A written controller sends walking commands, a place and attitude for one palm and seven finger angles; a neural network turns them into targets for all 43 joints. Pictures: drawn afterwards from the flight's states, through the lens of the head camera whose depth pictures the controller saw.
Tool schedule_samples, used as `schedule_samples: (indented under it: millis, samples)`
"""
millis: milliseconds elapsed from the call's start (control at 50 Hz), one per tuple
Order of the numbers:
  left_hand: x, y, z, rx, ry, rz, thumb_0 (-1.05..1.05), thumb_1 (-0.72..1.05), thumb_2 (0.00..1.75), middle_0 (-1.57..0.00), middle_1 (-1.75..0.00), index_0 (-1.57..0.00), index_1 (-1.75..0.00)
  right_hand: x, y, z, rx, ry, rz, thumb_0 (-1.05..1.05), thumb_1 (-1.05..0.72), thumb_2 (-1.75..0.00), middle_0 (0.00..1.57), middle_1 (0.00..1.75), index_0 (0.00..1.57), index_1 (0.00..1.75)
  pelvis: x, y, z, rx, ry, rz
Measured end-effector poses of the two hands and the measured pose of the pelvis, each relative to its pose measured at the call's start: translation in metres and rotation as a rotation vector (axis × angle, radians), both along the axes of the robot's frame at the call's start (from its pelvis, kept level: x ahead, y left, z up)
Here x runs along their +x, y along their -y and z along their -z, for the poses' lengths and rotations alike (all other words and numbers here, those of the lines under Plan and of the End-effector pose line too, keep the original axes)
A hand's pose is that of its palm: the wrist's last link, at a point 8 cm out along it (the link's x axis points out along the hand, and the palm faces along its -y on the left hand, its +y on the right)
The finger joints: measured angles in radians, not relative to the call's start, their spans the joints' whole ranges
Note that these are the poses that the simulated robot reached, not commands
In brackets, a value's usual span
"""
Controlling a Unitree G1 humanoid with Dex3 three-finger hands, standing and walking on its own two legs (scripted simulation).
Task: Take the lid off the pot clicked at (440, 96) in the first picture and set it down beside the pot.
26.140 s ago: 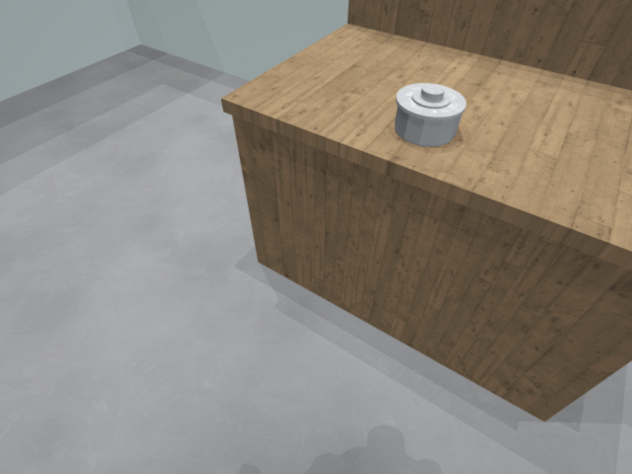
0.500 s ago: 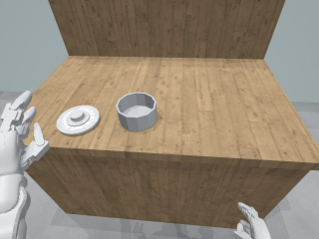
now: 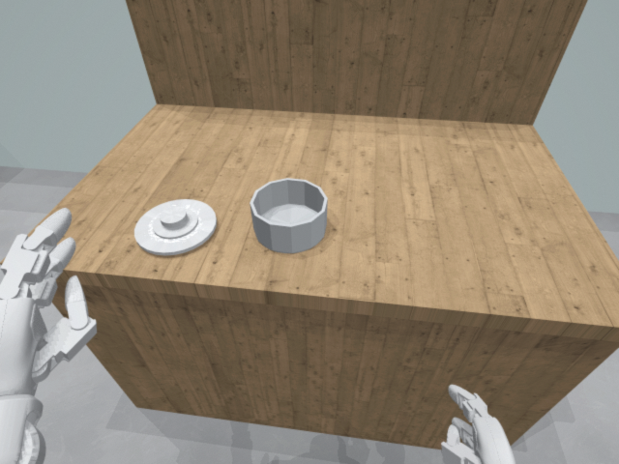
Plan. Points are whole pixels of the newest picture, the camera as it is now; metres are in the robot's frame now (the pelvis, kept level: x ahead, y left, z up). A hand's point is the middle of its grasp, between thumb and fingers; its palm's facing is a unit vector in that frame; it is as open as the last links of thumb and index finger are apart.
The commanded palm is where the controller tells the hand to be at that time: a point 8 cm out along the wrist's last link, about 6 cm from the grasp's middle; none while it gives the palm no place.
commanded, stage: step back with the hand held close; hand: left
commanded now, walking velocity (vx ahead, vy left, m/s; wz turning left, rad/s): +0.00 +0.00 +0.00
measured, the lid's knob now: (173, 216) +0.53 +0.34 +0.00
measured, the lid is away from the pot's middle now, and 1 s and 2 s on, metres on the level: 0.23 0.23 0.23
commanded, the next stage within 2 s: stop stepping back and stand still in 1.52 s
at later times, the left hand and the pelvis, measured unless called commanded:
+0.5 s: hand (72, 344) +0.17 +0.26 +0.16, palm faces +0.23 -0.83 -0.50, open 7.4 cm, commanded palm +0.11 +0.31 +0.18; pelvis -0.03 +0.03 -0.01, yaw -2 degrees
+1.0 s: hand out of the picture +0.09 +0.27 +0.18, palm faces +0.35 -0.80 -0.49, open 7.4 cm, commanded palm +0.02 +0.31 +0.18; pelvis -0.11 +0.03 -0.02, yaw +1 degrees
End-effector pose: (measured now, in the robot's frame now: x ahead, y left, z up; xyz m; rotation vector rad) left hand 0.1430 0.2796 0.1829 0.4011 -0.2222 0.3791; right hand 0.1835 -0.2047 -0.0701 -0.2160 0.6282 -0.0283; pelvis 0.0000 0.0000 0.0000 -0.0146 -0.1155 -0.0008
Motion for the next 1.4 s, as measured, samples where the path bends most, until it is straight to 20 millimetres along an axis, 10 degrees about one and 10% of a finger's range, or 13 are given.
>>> schedule_samples:
  millis: [180,400,600,1400]
  samples:
    - [0.005,-0.012,-0.021,0.120,0.075,0.020,0.02,0.89,0.90,-0.21,-0.30,-0.21,-0.30,-0.007,0.001,0.001,-0.010,-0.038,0.015,0.01,-0.90,-0.90,0.20,0.30,0.20,0.30,-0.004,-0.006,0.002,-0.015,-0.048,0.006]
    - [0.009,-0.012,0.017,0.111,-0.108,0.182,0.02,0.89,0.90,-0.21,-0.30,-0.21,-0.30,-0.044,0.018,-0.001,-0.075,-0.117,0.165,0.01,-0.90,-0.90,0.20,0.30,0.20,0.30,-0.017,-0.027,0.007,-0.005,-0.104,0.032]
    - [-0.027,-0.020,-0.013,0.218,0.035,0.119,0.02,0.89,0.90,-0.21,-0.30,-0.21,-0.31,-0.069,0.002,0.012,-0.039,-0.076,0.137,0.01,-0.90,-0.90,0.20,0.30,0.20,0.30,-0.042,-0.030,0.017,0.009,-0.120,0.025]
    - [-0.167,-0.047,-0.010,0.201,0.144,0.172,0.02,0.89,0.90,-0.21,-0.30,-0.21,-0.31,-0.205,-0.016,-0.002,-0.087,-0.019,0.150,0.01,-0.90,-0.90,0.20,0.30,0.20,0.30,-0.189,-0.049,0.020,-0.078,-0.105,0.010]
